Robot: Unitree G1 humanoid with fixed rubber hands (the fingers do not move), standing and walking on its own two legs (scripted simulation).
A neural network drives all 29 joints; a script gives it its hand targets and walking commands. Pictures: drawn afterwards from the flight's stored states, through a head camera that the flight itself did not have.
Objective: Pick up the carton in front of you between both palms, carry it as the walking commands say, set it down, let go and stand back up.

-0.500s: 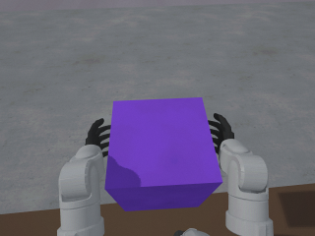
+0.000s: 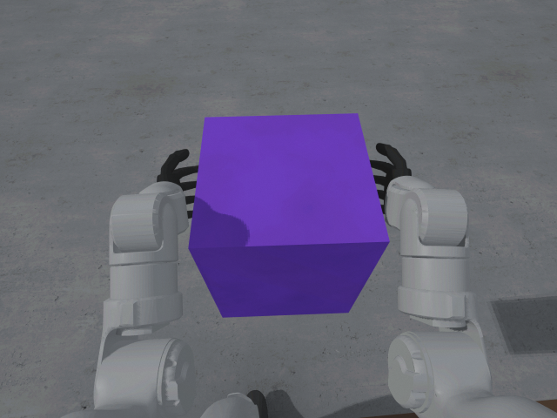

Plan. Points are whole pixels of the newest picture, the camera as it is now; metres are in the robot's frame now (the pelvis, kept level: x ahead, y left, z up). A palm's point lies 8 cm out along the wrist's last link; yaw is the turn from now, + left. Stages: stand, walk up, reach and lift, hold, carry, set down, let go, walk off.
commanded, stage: carry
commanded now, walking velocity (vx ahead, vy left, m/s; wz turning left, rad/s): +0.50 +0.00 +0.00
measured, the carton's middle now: (283, 224) +0.37 +0.00 +0.04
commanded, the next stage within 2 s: none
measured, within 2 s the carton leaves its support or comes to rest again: neither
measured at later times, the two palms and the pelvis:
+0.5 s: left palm (216, 68) +0.72 +0.13 +0.09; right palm (364, 65) +0.73 -0.17 +0.09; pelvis +0.35 -0.01 -0.05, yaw +0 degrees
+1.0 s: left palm (221, 17) +1.05 +0.15 +0.04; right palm (332, 21) +1.02 -0.14 +0.04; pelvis +0.68 +0.04 -0.04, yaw -2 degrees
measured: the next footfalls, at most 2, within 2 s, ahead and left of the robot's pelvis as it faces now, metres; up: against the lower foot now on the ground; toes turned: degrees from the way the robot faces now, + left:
right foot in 0.38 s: +0.43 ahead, -0.07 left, -0.06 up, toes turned -2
left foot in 0.78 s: +0.73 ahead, +0.09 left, -0.06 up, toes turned +4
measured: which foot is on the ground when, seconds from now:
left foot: down 0.00-0.38, up 0.40-0.76, down 0.78-1.00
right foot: down 0.00-0.02, up 0.04-0.36, down 0.38-0.78, up 0.80-1.00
